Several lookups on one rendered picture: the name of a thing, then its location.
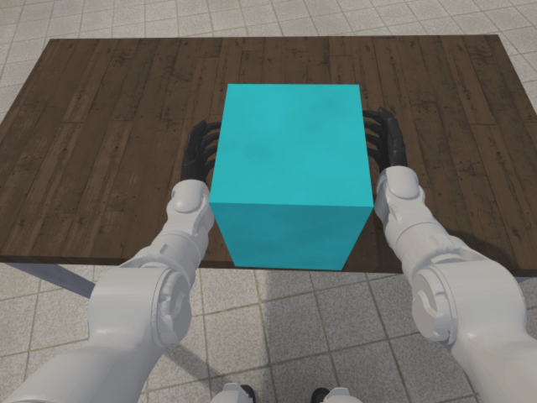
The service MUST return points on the carton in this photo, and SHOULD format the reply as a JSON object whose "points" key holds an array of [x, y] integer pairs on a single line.
{"points": [[291, 185]]}

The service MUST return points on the table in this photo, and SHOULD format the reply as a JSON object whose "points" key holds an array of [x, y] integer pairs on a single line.
{"points": [[93, 144]]}

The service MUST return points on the robot right upper arm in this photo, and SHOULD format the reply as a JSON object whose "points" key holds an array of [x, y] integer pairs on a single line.
{"points": [[476, 311]]}

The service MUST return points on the right robot shin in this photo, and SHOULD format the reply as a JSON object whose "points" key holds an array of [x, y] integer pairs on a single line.
{"points": [[338, 391]]}

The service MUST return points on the robot left forearm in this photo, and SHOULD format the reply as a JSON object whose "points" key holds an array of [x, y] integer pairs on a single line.
{"points": [[182, 243]]}

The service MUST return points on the robot shin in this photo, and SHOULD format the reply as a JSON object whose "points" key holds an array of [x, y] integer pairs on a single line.
{"points": [[233, 386], [338, 391]]}

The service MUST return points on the robot right hand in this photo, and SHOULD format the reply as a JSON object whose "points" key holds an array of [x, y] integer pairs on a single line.
{"points": [[390, 144]]}

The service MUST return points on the robot left upper arm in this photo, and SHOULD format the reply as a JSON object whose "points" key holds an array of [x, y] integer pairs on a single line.
{"points": [[135, 314]]}

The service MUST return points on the robot left hand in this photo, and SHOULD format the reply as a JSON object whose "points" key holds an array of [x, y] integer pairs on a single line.
{"points": [[194, 164]]}

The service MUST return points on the robot right forearm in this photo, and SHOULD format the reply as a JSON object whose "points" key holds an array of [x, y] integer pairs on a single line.
{"points": [[410, 229]]}

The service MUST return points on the left robot shin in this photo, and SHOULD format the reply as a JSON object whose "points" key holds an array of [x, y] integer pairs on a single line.
{"points": [[233, 386]]}

